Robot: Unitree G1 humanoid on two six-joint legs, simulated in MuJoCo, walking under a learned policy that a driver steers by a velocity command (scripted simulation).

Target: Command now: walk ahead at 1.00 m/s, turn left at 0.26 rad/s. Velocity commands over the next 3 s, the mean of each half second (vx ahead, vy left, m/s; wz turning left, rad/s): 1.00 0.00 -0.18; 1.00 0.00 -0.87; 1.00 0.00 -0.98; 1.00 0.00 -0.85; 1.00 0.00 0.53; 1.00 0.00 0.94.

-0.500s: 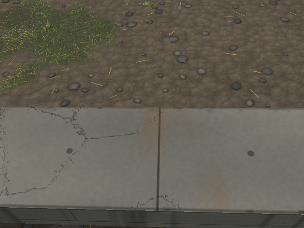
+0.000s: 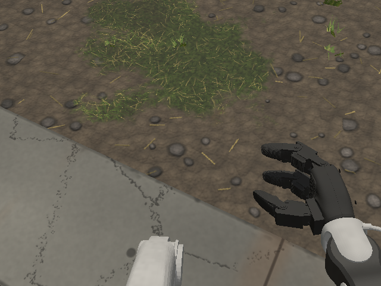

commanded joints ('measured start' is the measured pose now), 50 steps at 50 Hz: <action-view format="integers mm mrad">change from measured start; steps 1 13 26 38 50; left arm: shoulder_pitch -24 -293 -231 -271 -327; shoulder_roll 82 -45 216 256 193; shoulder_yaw -12 -1 73 89 52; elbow -79 -424 -351 -334 -418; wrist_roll -71 -8 -10 -12 1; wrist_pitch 9 53 93 12 50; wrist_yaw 21 -12 -61 3 -22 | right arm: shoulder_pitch -61 509 639 237 513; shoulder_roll -40 -22 -338 -202 -289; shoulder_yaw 17 -92 -158 -50 -127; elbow -71 495 454 107 233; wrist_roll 16 -8 -20 -27 -26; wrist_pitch -18 -113 -82 -59 -60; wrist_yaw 60 39 -61 31 -11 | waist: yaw -75 34 114 -85 -126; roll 54 -71 147 57 109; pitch -109 11 -146 128 -132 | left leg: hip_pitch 867 1005 1512 866 1455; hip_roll -13 160 204 134 391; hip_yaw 291 -262 202 -35 -563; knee -494 -1505 -1229 -1026 -1636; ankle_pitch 277 436 1824 431 -61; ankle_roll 2 -28 -212 -236 -57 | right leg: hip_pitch -481 -1041 -306 -650 -916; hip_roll -89 54 214 84 62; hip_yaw -16 348 -47 515 225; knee -266 1662 478 -1 1274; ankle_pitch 921 -10 214 160 -24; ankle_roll -232 -178 -253 -367 -164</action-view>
